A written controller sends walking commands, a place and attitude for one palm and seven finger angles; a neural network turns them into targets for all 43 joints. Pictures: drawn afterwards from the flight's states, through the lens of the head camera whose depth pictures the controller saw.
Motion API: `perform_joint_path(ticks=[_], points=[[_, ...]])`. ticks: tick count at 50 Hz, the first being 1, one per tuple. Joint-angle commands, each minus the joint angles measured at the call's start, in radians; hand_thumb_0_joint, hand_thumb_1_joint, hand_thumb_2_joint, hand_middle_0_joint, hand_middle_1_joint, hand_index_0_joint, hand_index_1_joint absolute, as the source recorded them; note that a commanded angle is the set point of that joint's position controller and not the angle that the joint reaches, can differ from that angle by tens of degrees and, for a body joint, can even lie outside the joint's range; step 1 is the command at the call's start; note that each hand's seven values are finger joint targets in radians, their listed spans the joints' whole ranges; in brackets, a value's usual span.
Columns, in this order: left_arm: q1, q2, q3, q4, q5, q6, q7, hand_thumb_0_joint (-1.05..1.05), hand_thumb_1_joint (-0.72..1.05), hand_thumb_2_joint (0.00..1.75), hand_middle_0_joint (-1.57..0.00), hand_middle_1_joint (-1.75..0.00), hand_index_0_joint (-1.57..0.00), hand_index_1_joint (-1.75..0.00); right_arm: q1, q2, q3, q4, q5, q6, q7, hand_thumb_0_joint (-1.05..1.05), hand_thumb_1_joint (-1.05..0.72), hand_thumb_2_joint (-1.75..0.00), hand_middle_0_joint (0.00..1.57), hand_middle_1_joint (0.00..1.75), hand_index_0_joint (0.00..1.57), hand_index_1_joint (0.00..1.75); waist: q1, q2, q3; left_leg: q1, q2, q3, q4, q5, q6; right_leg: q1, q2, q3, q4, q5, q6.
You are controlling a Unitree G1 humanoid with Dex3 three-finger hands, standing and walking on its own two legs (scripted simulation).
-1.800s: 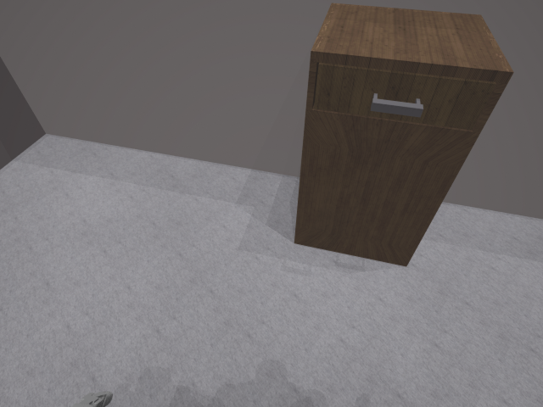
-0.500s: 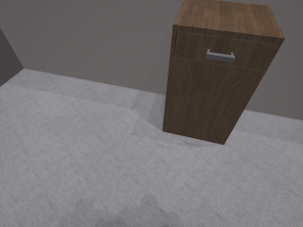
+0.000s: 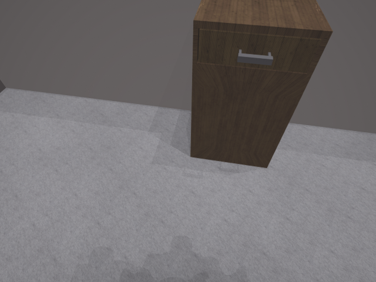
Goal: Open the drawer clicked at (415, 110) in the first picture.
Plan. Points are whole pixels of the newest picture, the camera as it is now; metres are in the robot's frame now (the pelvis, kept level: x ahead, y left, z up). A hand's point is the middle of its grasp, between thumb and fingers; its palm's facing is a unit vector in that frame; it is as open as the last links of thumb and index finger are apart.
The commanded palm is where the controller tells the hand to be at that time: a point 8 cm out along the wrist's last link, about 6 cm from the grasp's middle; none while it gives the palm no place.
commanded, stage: walk to a spot facing it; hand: left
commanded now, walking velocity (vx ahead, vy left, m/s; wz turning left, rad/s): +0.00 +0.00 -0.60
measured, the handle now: (254, 56) +0.92 -0.19 +0.01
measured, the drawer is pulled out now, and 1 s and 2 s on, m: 0.00 0.00 0.00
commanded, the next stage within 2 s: none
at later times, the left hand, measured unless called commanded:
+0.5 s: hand out of the picture +0.05 +0.15 -0.15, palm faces -0.17 -0.95 -0.26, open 7.4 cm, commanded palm none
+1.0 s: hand out of the picture +0.13 +0.21 -0.16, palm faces -0.48 -0.85 -0.22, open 7.4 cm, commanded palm none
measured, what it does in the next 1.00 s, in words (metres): steps on the spot, turning right: left foot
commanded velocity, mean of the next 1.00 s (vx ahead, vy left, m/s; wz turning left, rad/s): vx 0.00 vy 0.00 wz -0.60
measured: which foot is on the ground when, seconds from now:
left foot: down 0.00-0.16, up 0.18-0.74, down 0.76-1.00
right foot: down 0.00-0.76, up 0.78-1.00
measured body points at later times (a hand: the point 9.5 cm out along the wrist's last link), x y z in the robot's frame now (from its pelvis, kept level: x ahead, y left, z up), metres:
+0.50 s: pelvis -0.03 -0.03 +0.01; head +0.00 -0.07 +0.45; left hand +0.06 +0.20 -0.13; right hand -0.01 -0.32 -0.14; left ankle -0.01 +0.15 -0.65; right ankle +0.00 -0.10 -0.74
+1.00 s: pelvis -0.03 +0.04 +0.01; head +0.00 +0.06 +0.46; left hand +0.16 +0.25 -0.15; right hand -0.11 -0.20 -0.12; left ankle +0.00 +0.14 -0.74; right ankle -0.13 -0.08 -0.64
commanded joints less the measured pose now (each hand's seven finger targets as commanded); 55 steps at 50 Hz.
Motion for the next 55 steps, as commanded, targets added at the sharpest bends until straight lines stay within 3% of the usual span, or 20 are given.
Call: perform_joint_path(ticks=[1,4,6,7,8,9,11,15,24,30,34,36,37,38,39,40,42,44,49,55], points=[[0.015,0.102,0.042,-0.111,0.005,-0.003,-0.002,0.00,0.90,0.90,-0.20,-0.30,-0.20,-0.30,0.029,-0.196,-0.062,-0.083,0.002,-0.010,-0.014,0.00,-0.90,-0.90,0.20,0.30,0.20,0.30,-0.014,0.168,-0.062,0.056,0.284,-0.169,-0.120,0.276,0.138,-0.130,-0.025,-0.045,0.241,-0.062,0.011],[0.048,0.072,0.054,-0.131,0.003,0.002,-0.009,0.00,0.90,0.90,-0.20,-0.30,-0.20,-0.30,-0.008,-0.181,-0.072,-0.115,-0.003,-0.013,-0.013,0.00,-0.90,-0.90,0.20,0.30,0.20,0.30,0.006,0.202,-0.059,0.008,0.333,-0.126,-0.081,0.393,0.176,-0.096,-0.069,-0.071,0.298,-0.242,0.015],[0.153,0.078,0.069,-0.112,0.010,-0.010,-0.013,0.00,0.90,0.90,-0.20,-0.30,-0.20,-0.30,-0.045,-0.170,-0.077,-0.132,-0.002,-0.005,-0.011,0.00,-0.90,-0.90,0.20,0.30,0.20,0.30,0.066,0.104,-0.073,-0.096,0.254,-0.015,0.137,0.285,0.083,0.073,-0.077,-0.080,0.055,-0.009,0.008],[0.195,0.163,0.085,-0.107,0.021,-0.027,-0.005,0.00,0.90,0.90,-0.20,-0.30,-0.20,-0.30,-0.027,-0.110,-0.067,-0.148,0.005,0.007,-0.005,0.00,-0.90,-0.90,0.20,0.30,0.20,0.30,0.076,-0.193,-0.066,-0.237,0.100,0.073,0.398,-0.052,-0.010,0.115,-0.221,0.178,-0.174,0.206,-0.031],[0.198,0.233,0.092,-0.115,0.017,-0.033,0.011,0.00,0.90,0.90,-0.20,-0.30,-0.20,-0.30,-0.035,-0.054,-0.055,-0.184,0.007,0.011,-0.003,0.00,-0.90,-0.90,0.20,0.30,0.20,0.30,0.061,-0.362,-0.042,-0.394,-0.015,0.001,0.606,-0.338,-0.042,0.087,-0.401,0.509,-0.263,0.447,-0.118],[0.190,0.212,0.094,-0.123,0.008,-0.026,0.020,0.00,0.90,0.90,-0.20,-0.30,-0.20,-0.30,-0.027,-0.082,-0.063,-0.179,0.008,0.017,-0.007,0.00,-0.90,-0.90,0.20,0.30,0.20,0.30,0.055,-0.251,-0.052,-0.368,0.014,-0.112,0.665,-0.296,-0.024,0.073,-0.391,0.436,-0.269,0.333,-0.166],[0.090,0.156,0.091,-0.151,0.005,-0.028,0.021,0.00,0.90,0.90,-0.20,-0.30,-0.20,-0.30,-0.017,-0.087,-0.069,-0.147,0.008,0.017,-0.003,0.00,-0.90,-0.90,0.20,0.30,0.20,0.30,0.018,-0.180,-0.015,-0.380,0.041,-0.123,0.701,-0.159,-0.025,0.016,-0.303,0.393,-0.284,0.132,-0.130],[0.091,0.107,0.084,-0.153,-0.003,-0.042,0.017,0.00,0.90,0.90,-0.20,-0.30,-0.20,-0.30,0.034,-0.068,-0.071,-0.117,0.001,0.019,-0.001,0.00,-0.90,-0.90,0.20,0.30,0.20,0.30,-0.003,-0.087,-0.086,-0.375,0.031,-0.121,0.663,-0.025,-0.048,0.114,-0.210,0.276,-0.244,0.223,-0.080],[0.133,0.097,0.094,-0.144,0.003,-0.032,0.012,0.00,0.90,0.90,-0.20,-0.30,-0.20,-0.30,0.003,-0.072,-0.068,-0.147,-0.004,0.022,-0.013,0.00,-0.90,-0.90,0.20,0.30,0.20,0.30,0.024,-0.111,-0.084,-0.389,0.011,-0.144,0.578,-0.042,-0.059,0.127,-0.187,0.371,-0.281,0.075,-0.086],[0.120,0.121,0.099,-0.154,0.013,-0.023,0.013,0.00,0.90,0.90,-0.20,-0.30,-0.20,-0.30,-0.007,-0.066,-0.060,-0.174,0.007,0.006,-0.013,0.00,-0.90,-0.90,0.20,0.30,0.20,0.30,0.036,-0.126,-0.111,-0.278,-0.015,-0.129,0.336,-0.135,-0.040,0.109,-0.182,0.441,-0.259,0.112,-0.161],[0.057,0.145,0.104,-0.177,0.015,-0.011,0.011,0.00,0.90,0.90,-0.20,-0.30,-0.20,-0.30,0.083,-0.062,-0.061,-0.166,0.020,-0.005,-0.018,0.00,-0.90,-0.90,0.20,0.30,0.20,0.30,0.001,-0.153,-0.136,-0.099,-0.057,-0.121,0.108,-0.124,-0.004,0.024,-0.152,0.473,-0.252,0.140,-0.137],[0.008,0.133,0.102,-0.193,0.010,-0.007,0.010,0.00,0.90,0.90,-0.20,-0.30,-0.20,-0.30,0.191,-0.074,-0.063,-0.141,0.023,-0.018,-0.025,0.00,-0.90,-0.90,0.20,0.30,0.20,0.30,-0.053,-0.129,-0.164,0.133,-0.044,-0.115,-0.106,-0.007,0.018,-0.113,-0.087,0.412,-0.193,0.078,-0.065],[0.002,0.093,0.095,-0.209,0.003,-0.003,0.004,0.00,0.90,0.90,-0.20,-0.30,-0.20,-0.30,0.225,-0.124,-0.072,-0.136,0.018,-0.026,-0.032,0.00,-0.90,-0.90,0.20,0.30,0.20,0.30,-0.074,0.009,-0.158,0.256,0.087,-0.251,-0.219,-0.080,0.062,-0.281,0.013,0.309,-0.078,-0.087,-0.012],[0.030,0.039,0.090,-0.217,-0.004,-0.001,-0.009,0.00,0.90,0.90,-0.20,-0.30,-0.20,-0.30,0.158,-0.207,-0.088,-0.163,0.003,-0.023,-0.032,0.00,-0.90,-0.90,0.20,0.30,0.20,0.30,-0.045,0.299,-0.098,0.243,0.345,-0.514,-0.328,-0.189,0.121,-0.453,0.132,0.111,0.223,-0.257,0.032],[-0.002,0.086,0.107,-0.219,0.011,-0.001,-0.010,0.00,0.90,0.90,-0.20,-0.30,-0.20,-0.30,0.081,-0.214,-0.084,-0.200,0.007,-0.016,-0.031,0.00,-0.90,-0.90,0.20,0.30,0.20,0.30,-0.036,0.224,-0.028,0.014,0.453,-0.534,-0.343,-0.156,0.174,-0.403,0.046,0.043,0.444,-0.249,0.062],[0.050,0.107,0.119,-0.199,0.019,0.003,-0.015,0.00,0.90,0.90,-0.20,-0.30,-0.20,-0.30,-0.006,-0.152,-0.064,-0.222,0.004,-0.017,-0.027,0.00,-0.90,-0.90,0.20,0.30,0.20,0.30,0.020,0.174,-0.024,-0.100,0.394,-0.464,-0.330,-0.108,0.184,-0.327,0.017,0.046,0.569,-0.177,0.073],[0.094,0.083,0.121,-0.161,0.026,0.014,-0.031,0.00,0.90,0.90,-0.20,-0.30,-0.20,-0.30,-0.061,-0.105,-0.051,-0.230,-0.004,-0.025,-0.028,0.00,-0.90,-0.90,0.20,0.30,0.20,0.30,0.060,0.121,0.000,-0.143,0.254,-0.232,-0.272,0.030,0.144,-0.292,0.011,0.001,0.732,-0.086,0.082],[0.084,0.053,0.106,-0.164,0.022,0.016,-0.038,0.00,0.90,0.90,-0.20,-0.30,-0.20,-0.30,-0.004,-0.099,-0.052,-0.212,-0.004,-0.030,-0.026,0.00,-0.90,-0.90,0.20,0.30,0.20,0.30,0.037,0.131,-0.008,-0.032,0.196,-0.136,-0.221,0.128,0.133,-0.349,0.002,-0.040,0.729,-0.068,0.091],[-0.031,0.022,0.088,-0.191,0.010,0.010,-0.038,0.00,0.90,0.90,-0.20,-0.30,-0.20,-0.30,0.179,-0.102,-0.061,-0.152,-0.003,-0.035,-0.027,0.00,-0.90,-0.90,0.20,0.30,0.20,0.30,-0.046,0.164,-0.017,0.160,0.255,-0.128,-0.165,0.376,0.168,-0.397,-0.055,-0.079,0.548,-0.116,0.103],[-0.081,0.007,0.076,-0.197,0.006,0.011,-0.039,0.00,0.90,0.90,-0.20,-0.30,-0.20,-0.30,0.192,-0.133,-0.080,-0.129,-0.008,-0.028,-0.017,0.00,-0.90,-0.90,0.20,0.30,0.20,0.30,-0.064,0.214,-0.029,0.125,0.307,-0.043,-0.120,0.460,0.171,-0.232,-0.076,-0.154,0.310,-0.174,0.080]])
